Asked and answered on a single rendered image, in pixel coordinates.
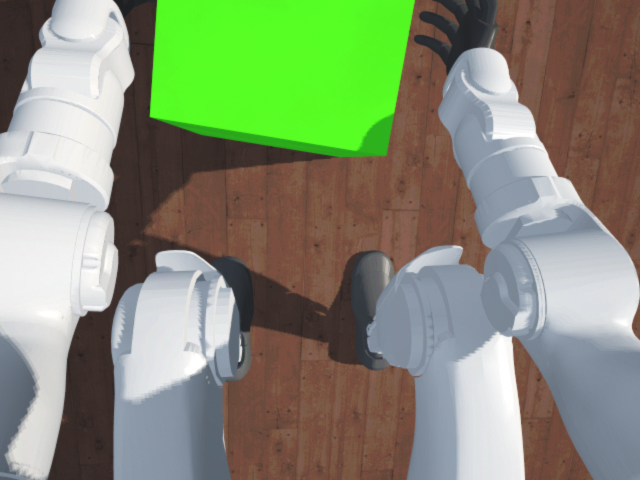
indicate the robot left forearm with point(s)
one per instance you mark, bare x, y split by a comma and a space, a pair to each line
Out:
66, 120

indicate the robot right forearm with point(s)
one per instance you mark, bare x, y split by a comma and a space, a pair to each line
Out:
515, 187

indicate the robot left hand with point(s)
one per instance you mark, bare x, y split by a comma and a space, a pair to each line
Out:
126, 6

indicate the left robot upper arm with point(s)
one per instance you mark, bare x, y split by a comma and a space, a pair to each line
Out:
57, 262

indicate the right robot upper arm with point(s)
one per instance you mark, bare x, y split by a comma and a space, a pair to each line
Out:
570, 298

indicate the robot right hand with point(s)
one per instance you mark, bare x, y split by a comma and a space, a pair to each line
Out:
477, 28

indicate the right robot thigh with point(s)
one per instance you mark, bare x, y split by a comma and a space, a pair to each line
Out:
467, 421

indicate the left robot shin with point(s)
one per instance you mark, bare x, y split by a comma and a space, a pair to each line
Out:
171, 260

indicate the carton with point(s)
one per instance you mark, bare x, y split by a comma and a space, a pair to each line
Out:
319, 76

